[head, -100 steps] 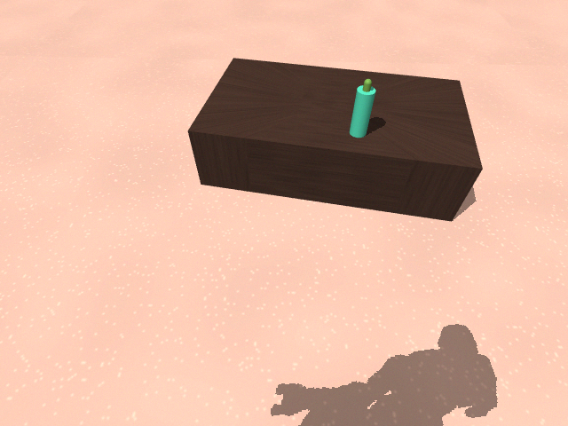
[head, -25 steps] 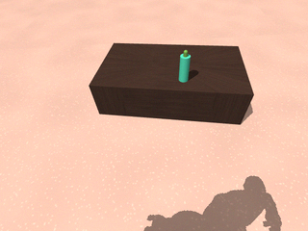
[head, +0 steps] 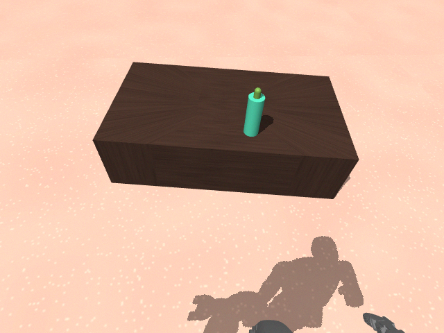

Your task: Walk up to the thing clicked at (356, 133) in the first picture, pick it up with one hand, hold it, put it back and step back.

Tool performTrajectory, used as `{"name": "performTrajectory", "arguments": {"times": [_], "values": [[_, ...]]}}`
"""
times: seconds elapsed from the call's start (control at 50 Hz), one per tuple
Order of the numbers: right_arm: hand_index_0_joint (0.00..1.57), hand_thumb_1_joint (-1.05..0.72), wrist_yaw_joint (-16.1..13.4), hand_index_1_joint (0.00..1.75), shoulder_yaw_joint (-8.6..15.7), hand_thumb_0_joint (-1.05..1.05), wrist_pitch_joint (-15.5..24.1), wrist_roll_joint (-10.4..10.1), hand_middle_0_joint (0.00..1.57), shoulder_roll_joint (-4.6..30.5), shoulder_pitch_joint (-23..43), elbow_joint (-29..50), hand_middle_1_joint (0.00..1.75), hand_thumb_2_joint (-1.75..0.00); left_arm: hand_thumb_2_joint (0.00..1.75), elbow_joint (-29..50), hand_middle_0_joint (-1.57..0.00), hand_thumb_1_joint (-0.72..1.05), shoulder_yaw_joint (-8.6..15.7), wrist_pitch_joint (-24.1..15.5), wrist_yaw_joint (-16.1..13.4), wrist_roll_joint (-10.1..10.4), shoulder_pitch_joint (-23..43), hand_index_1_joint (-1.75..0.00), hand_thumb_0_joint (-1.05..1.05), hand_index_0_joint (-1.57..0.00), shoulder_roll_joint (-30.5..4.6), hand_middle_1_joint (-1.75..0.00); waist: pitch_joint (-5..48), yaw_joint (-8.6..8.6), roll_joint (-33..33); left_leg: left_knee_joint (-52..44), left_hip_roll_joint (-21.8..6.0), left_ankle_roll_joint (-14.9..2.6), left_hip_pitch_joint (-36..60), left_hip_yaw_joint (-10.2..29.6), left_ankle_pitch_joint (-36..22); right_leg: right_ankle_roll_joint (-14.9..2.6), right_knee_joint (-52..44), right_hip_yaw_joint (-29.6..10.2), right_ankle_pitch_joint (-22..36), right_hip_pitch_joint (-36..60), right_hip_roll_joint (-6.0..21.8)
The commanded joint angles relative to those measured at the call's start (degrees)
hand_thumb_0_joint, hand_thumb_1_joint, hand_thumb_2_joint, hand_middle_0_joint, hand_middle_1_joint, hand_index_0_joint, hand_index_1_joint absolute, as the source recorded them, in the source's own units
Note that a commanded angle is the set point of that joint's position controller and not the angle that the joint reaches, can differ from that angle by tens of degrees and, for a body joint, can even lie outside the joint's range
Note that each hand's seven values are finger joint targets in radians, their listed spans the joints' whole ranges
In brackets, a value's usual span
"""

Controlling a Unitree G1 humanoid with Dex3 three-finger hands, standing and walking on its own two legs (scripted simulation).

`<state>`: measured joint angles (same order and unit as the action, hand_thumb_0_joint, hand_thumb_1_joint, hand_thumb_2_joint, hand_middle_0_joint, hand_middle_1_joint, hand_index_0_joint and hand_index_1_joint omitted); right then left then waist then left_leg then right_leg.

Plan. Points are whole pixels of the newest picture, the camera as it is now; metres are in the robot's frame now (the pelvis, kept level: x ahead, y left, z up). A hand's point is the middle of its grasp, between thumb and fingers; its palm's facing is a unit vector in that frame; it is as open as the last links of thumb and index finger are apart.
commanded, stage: walk up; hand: right
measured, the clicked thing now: (254, 111) +1.06 -0.16 -0.31
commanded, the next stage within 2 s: none
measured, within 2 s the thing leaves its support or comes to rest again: neither
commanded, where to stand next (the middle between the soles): +0.60 +0.06 m, yaw +0 degrees
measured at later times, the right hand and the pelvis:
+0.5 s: hand (346, 270) +0.28 -0.28 -0.15, palm faces -0.08 +0.95 -0.31, open 7.4 cm; pelvis +0.20 -0.02 +0.00, yaw +1 degrees
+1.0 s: hand (314, 211) +0.43 -0.24 -0.14, palm faces -0.02 +0.93 -0.36, open 7.4 cm; pelvis +0.39 +0.04 +0.00, yaw +0 degrees
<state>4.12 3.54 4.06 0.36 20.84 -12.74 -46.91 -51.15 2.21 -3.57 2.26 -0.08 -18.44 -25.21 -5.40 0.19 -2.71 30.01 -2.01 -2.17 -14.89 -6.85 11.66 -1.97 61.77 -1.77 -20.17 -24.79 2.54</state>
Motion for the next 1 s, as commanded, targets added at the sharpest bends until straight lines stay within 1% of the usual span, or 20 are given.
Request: {"name": "performTrajectory", "arguments": {"times": [0.0, 0.1, 0.18, 0.2, 0.22, 0.24, 0.26, 0.3, 0.36, 0.52, 0.56, 0.6, 0.62, 0.64, 0.66, 0.7, 0.76, 0.86, 0.94, 0.98], "values": [[0.2, -0.9, -1.1, 0.3, 4.9, 0.0, 1.5, 0.3, 0.2, 17.2, -2.9, 3.9, 0.3, -0.9, 0.9, 3.6, -0.2, 0.9, 3.6, -0.9, 1.0, -0.6, -2.0, -0.3, 0.0, -0.2, -9.6, -0.3, 0.7, -1.36, 11.6, -18.5, -14.1, -11.89, 2.2, 13.3, 10.5, 1.95, -12.5, 1.6, 2.1, -5.2, 3.8], [0.2, -0.9, -0.5, 0.3, 4.7, 0.0, 1.5, 0.1, 0.2, 18.0, -2.1, 4.9, 0.3, -0.9, 0.9, 4.1, -0.2, 0.9, 4.8, -1.4, 2.0, -0.7, 2.3, -0.3, 0.0, -0.2, -9.5, -0.3, 0.4, -0.67, 10.0, -17.7, -13.4, -9.88, -3.4, 11.7, 18.1, 0.85, -23.7, 4.2, 9.9, 2.8, 2.3], [0.2, -0.9, -0.6, 0.3, 3.6, 0.0, 0.6, 0.4, 0.2, 16.1, -1.6, 5.2, 0.3, -0.9, 0.9, 2.1, -0.2, 0.9, 5.6, -2.2, 1.2, -1.1, -2.7, -0.3, 0.0, -0.2, -10.6, -0.3, 4.0, 3.26, 4.2, -4.2, -10.1, -6.69, -7.0, 7.7, 16.2, 0.08, -28.8, 6.6, 8.8, 17.5, -0.9], [0.2, -0.9, -0.7, 0.3, 2.6, 0.0, 0.5, 0.5, 0.2, 13.4, -3.9, 5.0, 0.3, -0.9, 0.9, 1.4, -0.2, 0.9, 6.4, -2.7, 0.5, -1.2, -5.8, -0.3, 0.0, -0.2, -12.4, -0.3, 6.1, 4.7, -1.9, 6.7, -7.1, -4.95, -11.6, 4.9, 13.0, -1.27, -32.5, 2.5, 2.3, 25.5, -0.1], [0.2, -0.9, -0.6, 0.3, 1.2, 0.0, 0.6, 0.2, 0.2, 9.5, -5.7, 5.7, 0.3, -0.9, 0.9, 1.5, -0.2, 0.9, 7.6, -3.5, -0.4, -1.5, -10.3, -0.3, 0.0, -0.2, -17.3, -0.3, 8.3, 6.27, -15.5, 26.5, 0.3, -1.57, -19.1, -0.5, 15.1, -5.22, -42.3, -19.6, -7.3, 30.0, 14.0], [0.2, -0.9, -1.2, 0.3, 1.8, 0.0, 0.0, 0.4, 0.2, 12.9, -4.9, 5.2, 0.3, -0.9, 0.9, 2.4, -0.2, 0.9, 7.5, -3.6, -0.6, -0.5, -9.7, -0.3, 0.0, -0.2, -19.7, -0.3, 5.5, 6.04, -10.7, 34.0, 2.6, 0.02, -26.4, 4.8, 19.6, -11.72, -48.8, -36.5, -10.9, 28.9, 22.6], [0.2, -0.9, -1.8, 0.3, 2.5, 0.0, -0.3, 0.4, 0.2, 16.1, -4.2, 4.0, 0.3, -0.9, 0.9, 3.5, -0.2, 0.9, 6.9, -3.4, -0.8, 0.3, -6.5, -0.3, 0.0, -0.2, -18.9, -0.3, 3.3, 4.55, -3.9, 36.7, -0.8, 0.15, -26.3, 10.0, 17.6, -14.44, -47.6, -35.9, -8.7, 24.8, 23.6], [0.2, -0.9, -1.7, 0.3, 2.5, 0.0, -0.2, -0.5, 0.2, 15.7, -4.8, 2.5, 0.3, -0.9, 0.9, 4.2, -0.2, 0.9, 6.1, -3.2, -1.2, 0.5, -3.6, -0.3, 0.0, -0.2, -16.7, -0.3, 3.1, 3.14, -2.8, 35.3, -2.2, 0.14, -23.9, 12.3, 12.8, -12.81, -45.9, -23.6, 2.6, 22.0, 18.6], [0.2, -0.9, -0.8, 0.3, 2.9, 0.0, -0.9, -0.1, 0.2, 15.3, -7.9, 0.1, 0.3, -0.9, 0.9, 5.2, -0.2, 0.9, 5.3, -3.2, -1.3, 0.2, 0.4, -0.3, 0.0, -0.2, -14.7, -0.3, 2.1, 0.39, -6.5, 27.8, -3.2, 1.33, -17.5, 10.4, 8.2, -10.7, -46.7, -10.3, 5.1, 14.5, 13.4], [0.2, -0.9, 0.9, 0.3, 3.5, 0.0, -0.5, 0.7, 0.2, 13.0, 0.8, 2.4, 0.3, -0.9, 0.9, 6.6, -0.2, 0.9, 5.5, -3.3, -0.8, -0.4, -0.5, -0.3, 0.0, -0.2, -15.8, -0.3, 1.2, 2.29, -4.6, 7.6, -3.1, 1.9, -9.2, 4.5, 0.0, -9.61, -45.2, -3.2, 2.5, 10.8, 12.8], [0.2, -0.9, 1.0, 0.3, 3.9, 0.0, -0.1, 0.7, 0.2, 12.9, -0.4, 1.8, 0.3, -0.9, 0.9, 6.4, -0.2, 0.9, 5.4, -3.0, -0.9, -0.3, 0.9, -0.3, 0.0, -0.2, -16.0, -0.3, 2.2, 0.64, -3.9, 4.1, -2.0, 0.96, -3.8, 2.6, -0.9, -8.53, -41.8, -1.3, 5.6, 9.8, 12.4], [0.2, -0.9, 0.4, 0.3, 4.8, 0.0, 0.3, 0.8, 0.2, 14.5, -7.3, -0.4, 0.3, -0.9, 0.9, 6.5, -0.2, 0.9, 4.4, -2.6, -0.9, -0.6, 0.7, -0.3, 0.0, -0.2, -14.0, -0.3, 5.8, -3.8, 1.1, 1.0, 0.4, -0.3, 10.1, 1.7, -0.1, -6.14, -29.2, 1.7, 14.2, 5.0, 10.0], [0.2, -0.9, -0.4, 0.3, 6.0, 0.0, 0.8, 1.3, 0.2, 17.8, -14.0, -2.1, 0.3, -0.9, 0.9, 6.6, -0.2, 0.9, 3.2, -2.4, -1.0, -0.5, -1.6, -0.3, 0.0, -0.2, -10.5, -0.3, 9.8, -6.45, 12.0, -3.8, -3.1, -2.48, 18.4, 8.9, 9.1, -4.08, -11.4, 5.7, 14.6, 0.3, 5.4], [0.2, -0.9, -1.1, 0.3, 7.2, 0.0, 1.2, 1.5, 0.2, 23.1, -15.7, -0.7, 0.3, -0.9, 0.9, 7.5, -0.2, 0.9, 2.0, -2.2, -0.7, 0.4, -2.9, -0.3, 0.0, -0.2, -5.7, -0.3, 9.3, -6.14, 24.2, -12.9, -18.4, -6.98, 23.2, 37.0, 18.4, -0.52, 2.3, 5.6, -7.3, -15.0, -3.7], [0.2, -0.9, -1.2, 0.3, 7.4, 0.0, 1.0, -0.6, 0.2, 24.6, -13.6, 0.1, 0.3, -0.9, 0.9, 6.0, -0.2, 0.9, 3.3, -1.7, -1.9, 0.1, -1.9, -0.3, 0.0, -0.2, -12.0, -0.3, 9.4, -5.88, 16.1, -16.4, -23.6, -12.92, 18.2, 44.6, 20.6, -1.57, 7.3, -0.1, -10.6, -14.9, -1.8], [0.2, -0.9, -1.8, 0.3, 5.6, 0.0, 0.8, -0.8, 0.2, 20.0, -8.3, 1.6, 0.3, -0.9, 0.9, 4.3, -0.2, 0.9, 3.1, -1.6, -1.8, 0.7, -1.4, -0.3, 0.0, -0.2, -12.6, -0.3, 3.9, -2.98, 8.3, -13.9, -18.9, -11.45, 11.8, 30.7, 7.4, -1.49, 7.8, -3.9, -3.8, -13.7, 0.7], [0.2, -0.9, -2.2, 0.3, 4.0, 0.0, 1.3, -0.5, 0.2, 17.0, -5.0, 2.0, 0.3, -0.9, 0.9, 1.8, -0.2, 0.9, 3.2, -1.2, -0.9, 0.6, -5.6, -0.3, 0.0, -0.2, -10.8, -0.3, 3.2, -0.13, 12.1, -12.5, -13.8, -9.28, 5.8, 16.1, -6.3, -0.12, -1.0, -1.0, 0.8, -6.8, 3.3], [0.2, -0.9, -2.1, 0.3, 4.2, 0.0, 1.4, 0.0, 0.2, 18.3, -6.4, 3.4, 0.3, -0.9, 0.9, 4.3, -0.2, 0.9, 3.1, -0.8, 0.3, -0.4, 0.6, -0.3, 0.0, -0.2, -9.3, -0.3, 1.6, -2.06, 12.6, -14.3, -14.5, -12.37, 5.8, 13.7, -3.4, 1.48, -14.4, 3.1, 2.5, -6.0, 3.9], [0.2, -0.9, -1.6, 0.3, 4.1, 0.0, 0.9, 0.0, 0.2, 18.4, -4.0, 4.7, 0.3, -0.9, 0.9, 4.2, -0.2, 0.9, 3.8, -1.2, 0.8, -0.5, 2.0, -0.3, 0.0, -0.2, -9.1, -0.3, 1.2, -0.91, 11.4, -13.4, -13.1, -10.38, -0.3, 12.5, 5.7, 0.55, -22.9, 4.7, 7.6, 2.4, 1.7], [0.2, -0.9, -1.5, 0.3, 3.7, 0.0, 0.2, 0.0, 0.2, 17.7, -4.3, 4.8, 0.3, -0.9, 0.9, 3.6, -0.2, 0.9, 4.1, -1.7, 0.6, -0.7, 1.2, -0.3, 0.0, -0.2, -8.8, -0.3, 2.9, -0.25, 8.8, -7.6, -11.1, -8.94, -0.7, 10.2, 2.8, 0.45, -28.3, 7.2, 8.4, 8.2, -1.1]]}}
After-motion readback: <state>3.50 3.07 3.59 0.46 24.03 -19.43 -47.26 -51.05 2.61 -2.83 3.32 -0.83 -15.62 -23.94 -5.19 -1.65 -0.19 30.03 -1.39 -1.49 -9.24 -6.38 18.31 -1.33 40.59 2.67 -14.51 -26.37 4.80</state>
